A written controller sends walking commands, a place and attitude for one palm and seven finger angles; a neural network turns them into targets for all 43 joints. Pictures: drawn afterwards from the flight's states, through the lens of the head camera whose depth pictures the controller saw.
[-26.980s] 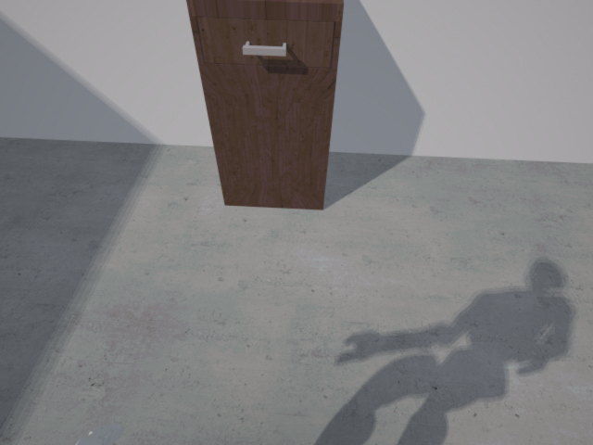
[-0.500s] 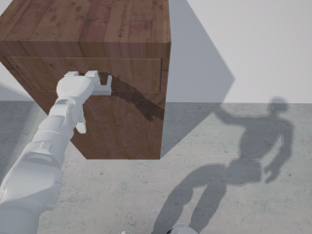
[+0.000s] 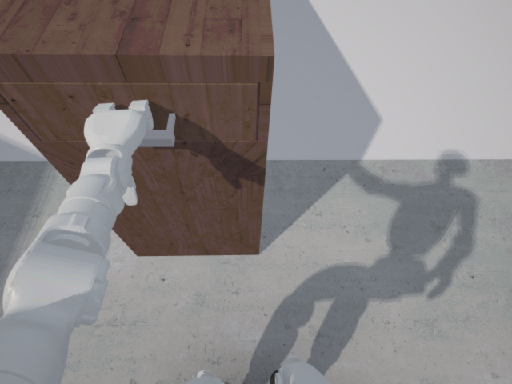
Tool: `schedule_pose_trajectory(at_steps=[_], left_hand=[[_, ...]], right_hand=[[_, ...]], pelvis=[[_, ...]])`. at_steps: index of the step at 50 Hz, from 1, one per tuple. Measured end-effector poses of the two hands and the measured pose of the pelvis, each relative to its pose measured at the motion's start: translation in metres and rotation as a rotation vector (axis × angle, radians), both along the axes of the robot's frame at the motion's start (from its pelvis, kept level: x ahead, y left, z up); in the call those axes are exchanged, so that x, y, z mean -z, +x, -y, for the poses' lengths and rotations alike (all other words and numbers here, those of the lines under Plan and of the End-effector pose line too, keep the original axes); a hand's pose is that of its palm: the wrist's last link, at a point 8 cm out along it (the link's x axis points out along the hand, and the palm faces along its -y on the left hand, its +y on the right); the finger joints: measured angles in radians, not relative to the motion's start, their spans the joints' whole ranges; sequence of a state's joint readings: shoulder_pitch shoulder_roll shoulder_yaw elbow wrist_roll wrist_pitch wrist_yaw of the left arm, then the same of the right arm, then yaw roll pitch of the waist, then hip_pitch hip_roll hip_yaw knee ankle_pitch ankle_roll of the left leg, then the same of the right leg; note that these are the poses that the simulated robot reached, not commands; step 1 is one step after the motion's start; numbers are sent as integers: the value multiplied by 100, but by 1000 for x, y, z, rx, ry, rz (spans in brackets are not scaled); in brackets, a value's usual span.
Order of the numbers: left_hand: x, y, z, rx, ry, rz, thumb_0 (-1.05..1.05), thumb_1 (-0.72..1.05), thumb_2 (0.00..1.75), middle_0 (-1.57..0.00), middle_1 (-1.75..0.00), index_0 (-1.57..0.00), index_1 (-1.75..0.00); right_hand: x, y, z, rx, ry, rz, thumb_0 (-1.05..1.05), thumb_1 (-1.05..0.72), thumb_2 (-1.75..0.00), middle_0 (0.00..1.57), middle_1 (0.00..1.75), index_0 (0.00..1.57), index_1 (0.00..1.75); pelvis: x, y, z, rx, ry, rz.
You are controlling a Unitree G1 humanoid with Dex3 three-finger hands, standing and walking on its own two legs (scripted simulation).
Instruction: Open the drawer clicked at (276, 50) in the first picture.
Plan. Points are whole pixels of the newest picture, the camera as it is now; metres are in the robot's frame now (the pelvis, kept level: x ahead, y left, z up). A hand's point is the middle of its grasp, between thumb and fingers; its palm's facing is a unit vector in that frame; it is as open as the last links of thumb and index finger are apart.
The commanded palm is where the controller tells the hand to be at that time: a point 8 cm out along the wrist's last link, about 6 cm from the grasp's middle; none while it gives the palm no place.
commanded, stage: lower the fingers behind the handle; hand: left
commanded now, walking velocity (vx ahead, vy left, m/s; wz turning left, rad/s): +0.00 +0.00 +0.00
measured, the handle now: (136, 128) +0.55 +0.17 +0.04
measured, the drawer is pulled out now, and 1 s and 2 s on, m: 0.00 0.00 0.05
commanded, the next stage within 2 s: close the thumb around the handle in 0.28 s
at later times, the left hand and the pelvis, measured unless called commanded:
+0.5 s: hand (129, 155) +0.50 +0.19 +0.02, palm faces -0.07 -0.02 -1.00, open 13.4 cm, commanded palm +0.49 +0.20 +0.07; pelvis +0.01 +0.00 +0.00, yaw +0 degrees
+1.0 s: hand (129, 155) +0.51 +0.19 +0.01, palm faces -0.04 -0.02 -1.00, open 5.7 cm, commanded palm +0.49 +0.19 +0.07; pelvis +0.01 +0.01 +0.00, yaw -1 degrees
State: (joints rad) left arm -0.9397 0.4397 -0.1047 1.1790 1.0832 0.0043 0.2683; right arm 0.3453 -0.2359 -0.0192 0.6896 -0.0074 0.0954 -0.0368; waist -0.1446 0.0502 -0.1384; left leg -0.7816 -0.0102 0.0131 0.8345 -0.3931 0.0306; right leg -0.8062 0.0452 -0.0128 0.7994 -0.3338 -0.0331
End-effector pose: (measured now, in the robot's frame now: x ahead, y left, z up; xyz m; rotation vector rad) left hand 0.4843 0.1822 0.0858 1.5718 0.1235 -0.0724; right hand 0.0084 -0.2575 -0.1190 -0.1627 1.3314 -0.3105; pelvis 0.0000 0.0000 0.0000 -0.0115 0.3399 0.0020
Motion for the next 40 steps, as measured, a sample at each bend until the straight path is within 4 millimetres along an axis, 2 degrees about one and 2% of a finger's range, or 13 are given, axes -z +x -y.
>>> schedule_pose_trajectory(at_steps=[3, 11, 16, 24, 30, 40], left_hand=[[11, -3, 0, 43, -9, -37, 0, -49, 31, -32, -120, -30, -121], [19, -4, -8, 105, -40, 83, 0, -49, 31, -31, -120, -31, -120], [21, -2, -9, 79, -15, 116, 0, -49, 31, -32, -119, -32, -120], [15, 3, -4, 26, -21, 64, 0, -46, 32, -33, -119, -34, -123], [13, 3, -6, 42, -33, 30, 0, -28, 40, -33, -120, -35, -124], [19, 2, -9, 88, -38, 70, 0, 20, 61, -35, -127, -37, -127]], right_hand=[[-2, -4, 6, 0, -26, 1, 0, -90, -90, 21, 30, 20, 30], [4, -12, 17, -20, -61, -51, 0, -91, -90, 21, 30, 20, 30], [8, -9, 13, -20, -41, -63, 0, -91, -90, 20, 30, 20, 30], [4, 3, 0, -6, -10, -30, 0, -91, -90, 21, 30, 20, 30], [-1, 7, -1, -4, -18, -10, 0, -90, -90, 21, 30, 20, 30], [-1, 3, 4, -11, -42, -39, 0, -91, -90, 21, 30, 20, 30]], pelvis=[[2, -2, 1, 0, -1, -5], [12, -2, 0, -1, -4, -47], [13, 0, -2, -2, -7, -56], [4, 5, -4, 0, -7, -31], [1, 7, -5, 6, -6, -20], [5, 8, -8, 6, -9, -37]])
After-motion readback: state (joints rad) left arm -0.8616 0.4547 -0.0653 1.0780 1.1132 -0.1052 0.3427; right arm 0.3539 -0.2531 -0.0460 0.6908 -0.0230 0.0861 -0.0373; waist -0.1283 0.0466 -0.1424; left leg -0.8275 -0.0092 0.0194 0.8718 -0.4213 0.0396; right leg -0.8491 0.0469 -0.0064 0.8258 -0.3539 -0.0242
